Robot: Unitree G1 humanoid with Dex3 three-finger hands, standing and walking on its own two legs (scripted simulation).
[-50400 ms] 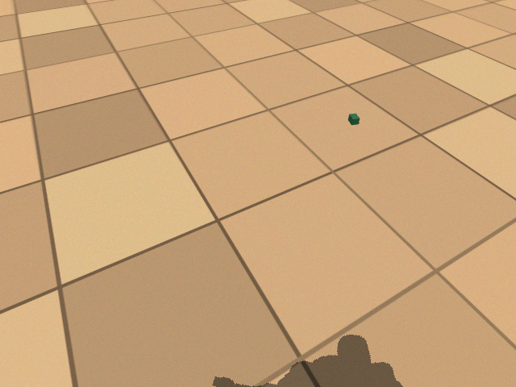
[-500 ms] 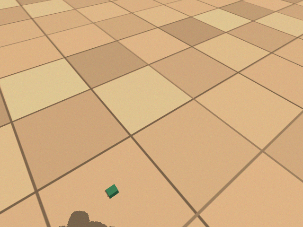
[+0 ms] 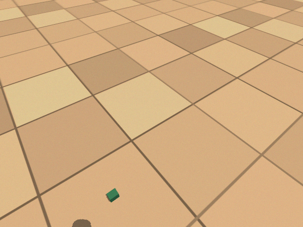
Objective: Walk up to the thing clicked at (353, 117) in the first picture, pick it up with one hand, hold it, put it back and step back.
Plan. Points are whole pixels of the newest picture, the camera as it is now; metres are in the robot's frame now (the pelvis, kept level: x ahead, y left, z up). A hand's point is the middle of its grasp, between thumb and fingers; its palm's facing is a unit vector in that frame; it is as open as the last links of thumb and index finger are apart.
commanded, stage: stand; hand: left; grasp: from above
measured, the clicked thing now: (113, 195) +0.49 +0.27 -0.76
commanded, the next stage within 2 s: step back in 1.52 s
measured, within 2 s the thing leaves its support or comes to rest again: neither
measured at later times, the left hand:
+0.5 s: hand out of the picture +0.07 +0.24 -0.16, palm faces +0.01 -0.94 -0.34, open 7.4 cm
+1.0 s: hand out of the picture +0.09 +0.24 -0.15, palm faces +0.00 -0.94 -0.34, open 7.4 cm
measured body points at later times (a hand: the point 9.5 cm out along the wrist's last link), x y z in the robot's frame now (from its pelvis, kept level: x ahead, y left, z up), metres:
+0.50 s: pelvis +0.01 -0.01 +0.00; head +0.01 -0.01 +0.45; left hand +0.07 +0.28 -0.13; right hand +0.07 -0.30 -0.14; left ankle +0.02 +0.12 -0.74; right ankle +0.01 -0.13 -0.74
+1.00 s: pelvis +0.02 -0.01 +0.00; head +0.02 -0.02 +0.45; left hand +0.09 +0.28 -0.13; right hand +0.08 -0.30 -0.14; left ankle +0.02 +0.12 -0.74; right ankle +0.01 -0.13 -0.74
